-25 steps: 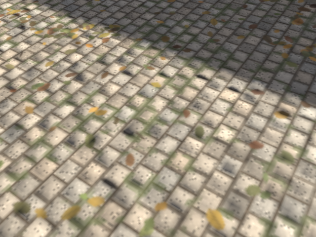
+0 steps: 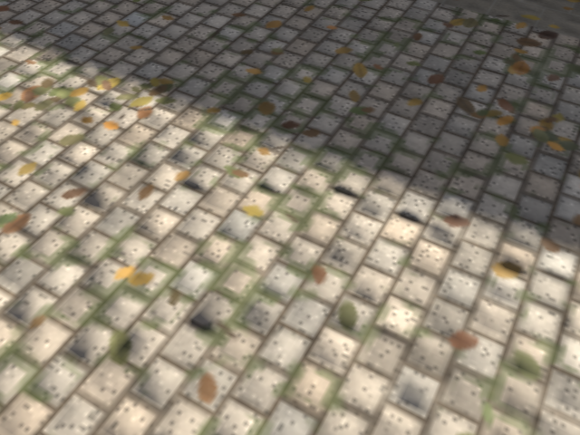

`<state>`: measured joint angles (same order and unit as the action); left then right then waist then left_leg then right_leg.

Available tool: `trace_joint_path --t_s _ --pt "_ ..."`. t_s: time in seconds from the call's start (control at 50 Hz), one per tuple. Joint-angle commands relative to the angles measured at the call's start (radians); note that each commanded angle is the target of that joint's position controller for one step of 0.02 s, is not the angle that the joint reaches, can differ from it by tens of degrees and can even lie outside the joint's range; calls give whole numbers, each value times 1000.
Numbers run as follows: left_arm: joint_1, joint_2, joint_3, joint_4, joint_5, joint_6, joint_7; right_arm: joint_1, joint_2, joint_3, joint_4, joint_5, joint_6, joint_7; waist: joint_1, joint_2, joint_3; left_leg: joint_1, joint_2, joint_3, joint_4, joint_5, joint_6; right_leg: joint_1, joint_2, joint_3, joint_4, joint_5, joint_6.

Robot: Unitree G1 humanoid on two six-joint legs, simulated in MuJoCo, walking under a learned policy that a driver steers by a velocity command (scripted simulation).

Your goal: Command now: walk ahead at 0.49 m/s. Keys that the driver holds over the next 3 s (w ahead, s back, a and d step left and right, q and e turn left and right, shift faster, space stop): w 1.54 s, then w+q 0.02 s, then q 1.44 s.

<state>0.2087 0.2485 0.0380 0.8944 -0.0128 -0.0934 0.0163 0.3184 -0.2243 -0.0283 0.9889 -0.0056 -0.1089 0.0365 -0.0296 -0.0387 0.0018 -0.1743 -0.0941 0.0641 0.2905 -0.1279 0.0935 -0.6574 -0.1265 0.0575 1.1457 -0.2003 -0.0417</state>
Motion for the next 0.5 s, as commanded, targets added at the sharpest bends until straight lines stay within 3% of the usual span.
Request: trace_joint_path --t_s 0.02,0.12,0.18,0.22,0.26,0.28,0.3,0.32,0.34,0.36,0.38,0.4,0.44,0.46,0.5 --pt "34 46 14 -43 13 4 7 -37 -130 -20 -53 1 -17 -20 46 77 55 -101 279 -209 -205 82 169 -29 -43 1 -136 156 27" --pt "-160 28 5 -96 1 -8 -10 65 -163 -26 -29 20 -2 -37 -25 79 58 15 270 -160 -186 86 122 3 11 -43 -470 313 38" --pt "-242 34 1 -127 -8 -12 -28 114 -166 -29 -7 26 11 -38 -52 87 81 114 307 -171 -145 69 118 -8 27 -46 -560 265 30" --pt "-262 47 3 -146 -10 -20 -42 123 -171 -33 1 26 21 -40 -46 93 84 178 339 -185 -102 84 107 -1 36 -45 -604 192 7" --pt "-206 74 14 -141 -9 -29 -49 101 -187 -39 -2 26 32 -42 -2 113 53 204 351 -188 -28 204 88 105 64 -66 -643 119 -23" --pt "-110 102 31 -116 -7 -32 -48 77 -186 -38 -8 24 37 -42 55 115 -1 193 319 -158 85 372 68 242 98 -94 -666 105 -45" --pt "76 159 59 -60 -7 -34 -42 67 -156 -26 -19 13 39 -41 131 92 -119 112 257 -107 306 446 39 494 89 -77 -656 124 -82" --pt "251 264 84 -29 13 -32 -35 125 -78 1 -46 2 27 -37 152 -74 -291 -220 145 -30 697 182 -24 891 -155 253 -654 95 -200" --pt "301 264 82 -12 12 -26 -43 190 -8 24 -36 11 1 -30 131 -264 -388 -493 22 -112 929 -426 -50 1075 -285 640 -806 -52 -289" --pt "254 174 56 -19 7 -28 -43 110 -132 -8 -45 39 -17 -27 137 -168 -292 -595 86 -196 1036 -404 -27 1000 -253 598 -838 -104 -242" --pt "148 139 42 -43 2 -27 -41 25 -168 -17 -74 49 -25 -27 111 -109 -168 -619 142 -163 1025 -300 -13 850 -226 444 -855 -20 -204" --pt "65 112 32 -60 7 -25 -45 -18 -160 -20 -80 38 -23 -33 80 -28 -110 -571 185 -142 978 -210 -17 710 -185 336 -887 77 -187" --pt "16 68 20 -57 19 -27 -53 -3 -119 -26 -78 23 2 -37 23 -37 -55 -465 234 -140 887 -120 -27 552 -115 202 -955 158 -168" --pt "27 66 20 -46 18 -29 -55 15 -96 -25 -70 23 14 -38 13 -41 -46 -441 234 -130 868 -104 -34 521 -98 164 -976 193 -174" --pt "62 92 27 -21 17 -33 -49 -2 -88 -28 -80 20 28 -42 2 -29 -17 -472 239 -120 818 -57 -49 502 -88 108 -1000 283 -186"
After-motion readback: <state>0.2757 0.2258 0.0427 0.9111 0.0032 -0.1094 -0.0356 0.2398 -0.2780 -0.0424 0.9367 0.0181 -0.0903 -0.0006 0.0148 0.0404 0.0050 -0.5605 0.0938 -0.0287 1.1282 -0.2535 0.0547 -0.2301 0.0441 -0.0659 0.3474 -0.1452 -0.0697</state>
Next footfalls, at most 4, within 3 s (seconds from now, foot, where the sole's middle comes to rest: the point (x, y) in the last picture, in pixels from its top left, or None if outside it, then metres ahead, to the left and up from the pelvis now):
0.30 right None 0.34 -0.17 -0.78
0.88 left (262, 379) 0.66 0.07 -0.78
1.44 right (346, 273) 0.97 -0.16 -0.78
1.96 left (266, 230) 1.13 0.06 -0.78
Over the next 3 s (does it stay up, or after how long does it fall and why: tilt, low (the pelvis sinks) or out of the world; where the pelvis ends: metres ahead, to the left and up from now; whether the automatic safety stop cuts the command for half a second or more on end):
stays up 1.04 -0.04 -0.01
